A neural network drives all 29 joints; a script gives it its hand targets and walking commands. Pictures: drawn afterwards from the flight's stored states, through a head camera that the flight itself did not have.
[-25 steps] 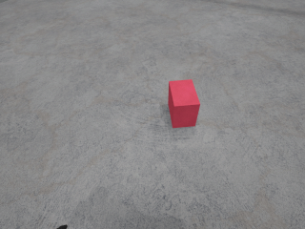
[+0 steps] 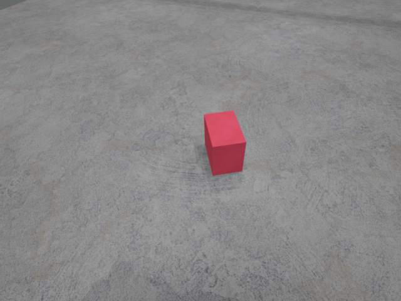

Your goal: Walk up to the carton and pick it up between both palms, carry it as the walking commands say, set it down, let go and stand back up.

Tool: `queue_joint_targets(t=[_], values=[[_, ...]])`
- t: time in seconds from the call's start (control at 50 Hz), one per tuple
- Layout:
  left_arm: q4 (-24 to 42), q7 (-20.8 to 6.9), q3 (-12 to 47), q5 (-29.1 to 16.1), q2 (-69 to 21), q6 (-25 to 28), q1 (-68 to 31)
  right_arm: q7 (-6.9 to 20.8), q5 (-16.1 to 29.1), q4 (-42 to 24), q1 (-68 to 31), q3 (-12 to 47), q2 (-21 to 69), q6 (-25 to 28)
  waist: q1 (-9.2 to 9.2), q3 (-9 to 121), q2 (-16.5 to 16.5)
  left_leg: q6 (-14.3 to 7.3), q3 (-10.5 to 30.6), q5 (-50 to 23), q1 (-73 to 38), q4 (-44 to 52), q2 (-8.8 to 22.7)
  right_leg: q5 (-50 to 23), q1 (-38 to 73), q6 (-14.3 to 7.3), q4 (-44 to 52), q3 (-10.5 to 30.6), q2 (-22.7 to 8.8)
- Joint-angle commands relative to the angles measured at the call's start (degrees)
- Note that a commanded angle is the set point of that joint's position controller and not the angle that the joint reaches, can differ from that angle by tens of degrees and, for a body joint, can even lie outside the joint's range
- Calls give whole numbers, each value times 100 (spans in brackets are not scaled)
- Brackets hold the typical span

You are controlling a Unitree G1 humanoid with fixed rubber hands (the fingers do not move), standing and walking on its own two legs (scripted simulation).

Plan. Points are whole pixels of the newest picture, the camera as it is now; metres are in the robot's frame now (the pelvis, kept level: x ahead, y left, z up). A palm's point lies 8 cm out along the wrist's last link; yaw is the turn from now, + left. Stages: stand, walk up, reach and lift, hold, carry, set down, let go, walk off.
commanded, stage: walk up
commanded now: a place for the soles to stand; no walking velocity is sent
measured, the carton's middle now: (223, 143) +1.10 -0.07 -0.64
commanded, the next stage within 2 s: none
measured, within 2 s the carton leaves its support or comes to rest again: neither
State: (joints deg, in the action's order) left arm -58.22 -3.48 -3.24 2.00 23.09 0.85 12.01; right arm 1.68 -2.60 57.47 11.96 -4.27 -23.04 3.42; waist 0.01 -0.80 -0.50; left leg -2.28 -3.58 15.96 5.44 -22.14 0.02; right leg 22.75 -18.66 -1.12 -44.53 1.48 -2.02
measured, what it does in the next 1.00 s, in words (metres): walks ahead: right foot, then left foot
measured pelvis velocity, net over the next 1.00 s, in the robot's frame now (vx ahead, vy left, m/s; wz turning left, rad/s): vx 0.36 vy -0.04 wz -0.13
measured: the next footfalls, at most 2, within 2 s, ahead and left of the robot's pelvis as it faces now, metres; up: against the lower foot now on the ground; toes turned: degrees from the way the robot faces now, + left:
right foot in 0.10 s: +0.11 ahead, -0.16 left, +0.00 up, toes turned -3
left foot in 0.46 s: +0.32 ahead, +0.11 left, +0.00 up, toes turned +1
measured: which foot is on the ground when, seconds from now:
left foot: down 0.00-0.10, up 0.12-0.44, down 0.46-0.82, up 0.84-1.00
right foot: up 0.00-0.08, down 0.10-0.48, up 0.50-0.78, down 0.80-1.00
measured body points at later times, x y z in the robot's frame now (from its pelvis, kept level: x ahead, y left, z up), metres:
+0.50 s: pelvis +0.17 -0.01 -0.02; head +0.18 -0.02 +0.43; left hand +0.22 +0.32 -0.12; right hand +0.25 -0.34 -0.12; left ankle +0.28 +0.10 -0.74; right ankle +0.08 -0.15 -0.73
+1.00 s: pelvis +0.36 -0.04 -0.01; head +0.38 -0.08 +0.44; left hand +0.47 +0.27 -0.08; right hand +0.38 -0.37 -0.13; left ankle +0.38 +0.10 -0.69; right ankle +0.36 -0.16 -0.74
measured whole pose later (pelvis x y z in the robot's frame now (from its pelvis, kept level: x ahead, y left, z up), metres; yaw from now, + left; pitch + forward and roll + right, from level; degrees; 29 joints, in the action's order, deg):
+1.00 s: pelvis +0.36 -0.04 -0.01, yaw -7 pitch -1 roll +1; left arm -44.7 -2.4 -2.0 0.2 23.3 5.7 19.7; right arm 3.3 -0.4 47.3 19.6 -2.5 -25.7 2.9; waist -0.4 -2.9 3.2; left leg -1.5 -0.4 22.3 25.1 -55.1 2.0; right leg 15.7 -14.8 -1.0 -31.5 -1.7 -2.6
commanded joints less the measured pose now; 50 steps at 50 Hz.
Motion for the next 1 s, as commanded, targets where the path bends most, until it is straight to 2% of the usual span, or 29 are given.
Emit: queue_joint_targets(t=[0.0, 0.02, 0.04, 0.08, 0.1, 0.12, 0.14, 0.18, 0.24, 0.34, 0.38, 0.42, 0.44, 0.46, 0.48, 0.5, 0.52, 0.54, 0.56, 0.6, 0.66, 0.74, 0.78, 0.8, 0.82, 0.84, 0.88, 0.94, 0.98], values=[[767, -87, -311, -49, 1137, 247, -399, -23, -19, -702, -512, -474, -1569, 149, 3, -611, 848, -995, 1520, 1455, 224, 1279, 1867, 92, -995, 50, 272, 326, -499], [697, -140, -354, -37, 1111, 255, -150, 3, -55, -820, -601, -468, -1618, 127, -251, -374, 895, -863, 1088, 1124, 714, 1015, 1696, 329, -93, -22, 733, 150, -422], [580, -142, -427, -51, 1126, 287, 224, 50, -8, -856, -634, -455, -1514, 121, -369, -344, 970, -653, 597, 1087, 1179, 621, 1348, -450, 650, -43, 1176, -101, -164], [389, -55, -523, -13, 1287, 327, 1040, 78, -16, -1011, -323, -291, -1195, 77, -597, 85, 98, -457, 103, 744, 2111, -1227, 786, -302, 2365, -171, 1875, -397, 293], [293, 42, -704, 59, 1752, 366, 1662, 116, 54, -1076, -176, -132, -731, 77, -931, 170, -1670, -124, -497, 1058, 3249, -3227, 154, 1114, 2933, -553, 2625, 1460, -804], [570, 81, -758, 51, 2221, 399, 1700, 120, 107, -1134, -143, -136, -807, 54, -802, 310, -1556, -40, 397, 1566, 3437, -4157, -138, 1673, 2504, -1364, 3585, 4052, -2062], [747, 80, -643, -78, 1980, 401, 1032, 69, 70, -1110, -417, -203, -1243, 24, -468, -324, -362, -63, 857, 1132, 3098, -4240, 382, 1816, 1384, -1471, 3487, 3769, -2079], [986, 130, -554, -155, 1677, 442, 538, 102, 168, -875, 294, -221, -1285, 34, -89, -430, -540, 92, 780, 664, 3052, -3831, 597, 645, 1451, -1203, 3055, 2358, -1435], [1107, 130, -424, -170, 1568, 491, 578, 227, 179, -888, 315, -193, -1172, -16, -105, -629, -840, 204, 425, 142, 2384, -2893, 580, -566, 636, -1006, 3146, 1198, -1011], [1339, 87, -514, -115, 1685, 427, 783, 323, 67, -1223, -86, -245, -1141, -33, -332, -377, -924, 242, -27, -81, 1823, -1617, 387, 300, 590, -1037, 3053, 860, -841], [1380, 96, -442, -131, 1623, 427, 731, 306, 83, -1366, -149, -219, -1024, 36, -282, -492, -1040, 212, -27, -174, 1815, -1188, 393, -526, 758, -1055, 2905, 866, -907], [1502, 103, -394, -126, 1513, 397, 456, 229, 65, -1231, 516, -323, -1122, 120, 228, -156, -381, 27, -221, -497, 487, -581, 228, -1486, 312, -868, 1857, 711, -926], [1520, 127, -290, -157, 1289, 390, 608, 170, 26, -1015, 1073, -397, -1366, 166, 372, 274, 124, -98, -219, -334, -433, -577, 59, -1908, -61, -667, 813, 246, -487], [1587, 134, -219, -157, 1028, 399, 869, 104, -11, -991, 1637, -559, -1745, 192, 633, 664, 942, -534, 1122, 894, -1416, 4, 1019, -1485, -933, -469, -951, -276, -7], [1776, 159, -150, -180, 795, 429, 913, 47, 16, -1258, 1711, -588, -2163, 250, 615, 526, 1732, -1012, 3658, 1470, -1439, 877, 2445, 739, -2173, -183, -2004, -16, 677], [1524, 226, -260, -121, 1452, 343, 756, 74, 170, -1257, 1322, -556, -2158, 254, 498, -179, 692, -1228, 3656, 2615, -161, 1032, 2436, 624, -1898, -225, -2395, 719, 156], [1528, 189, -312, -204, 1533, 346, 894, 68, 229, -1362, 984, -518, -2038, 259, 342, -431, 523, -1400, 3300, 2552, 313, 1123, 2351, 243, -1836, -226, -2616, 615, 203], [1344, 161, -308, -181, 1486, 347, 1061, 63, 209, -1441, 722, -465, -1842, 259, 157, -375, 807, -1187, 2841, 2162, 510, 1044, 2200, 139, -1651, -140, -2215, 646, -101], [1349, 119, -305, -173, 1442, 340, 1237, 54, 167, -1516, 514, -440, -1746, 247, 11, -459, 672, -1089, 2261, 1839, 649, 1052, 1942, 97, -1483, -35, -1674, 608, -196], [1275, 17, -268, -154, 1249, 370, 1147, 67, 181, -1539, 630, -400, -1632, 234, 86, -496, 1103, -1134, 1448, 1194, 1031, 925, 1610, -6, -1174, 41, -727, 83, -217], [1358, -71, -322, -74, 1201, 349, 837, 109, 143, -1661, 770, -402, -1717, 227, 141, -290, 830, -1096, 1225, 1188, 1249, 892, 1701, -306, -604, 55, 22, -69, -187], [1405, -96, -295, -80, 1027, 443, 827, 157, 165, -1697, 578, -330, -1553, 208, 43, -85, 984, -825, 661, 983, 1246, 274, 1389, -1136, 269, 1, 1129, -479, -67], [1338, -38, -383, -75, 1220, 495, 1105, 168, 205, -1708, 715, -230, -1344, 167, -172, 101, 385, -505, 304, 681, 1525, -648, 1020, -1044, 1016, -124, 1551, -448, 91], [1295, 38, -515, -56, 1483, 528, 1420, 148, 179, -1746, 742, -153, -1193, 144, -418, 260, -595, -385, 142, 642, 2166, -1915, 765, -26, 1792, -253, 1961, 276, -272], [1296, 126, -659, -20, 2108, 568, 1761, 147, 204, -1862, 830, -56, -850, 125, -541, 284, -1990, -48, -227, 1452, 3272, -3579, 102, 1398, 2212, -813, 3019, 2941, -1767], [1348, 111, -618, -41, 2051, 551, 1618, 86, 136, -1708, 682, -156, -1339, 73, -560, -24, -978, -76, 552, 1553, 3433, -4222, 193, 756, 1889, -1388, 2945, 3651, -2135], [1519, 203, -518, -264, 1820, 596, 1321, 37, 263, -1465, 772, -132, -1274, 83, -215, -374, -237, -9, 827, 953, 3304, -4315, 382, -678, 1246, -1421, 2728, 2388, -1858], [1660, 222, -406, -213, 1545, 573, 913, 111, 231, -1346, 1156, -118, -1295, 72, -66, -111, -769, 75, 650, 513, 2693, -3401, 360, -1901, 1016, -1080, 2506, 1091, -1325], [1685, 198, -456, -176, 1578, 569, 955, 156, 218, -1372, 905, -85, -1150, 89, -162, -170, -1002, 154, 289, 570, 2485, -2753, 385, -2747, 859, -1241, 2274, 555, -1218]])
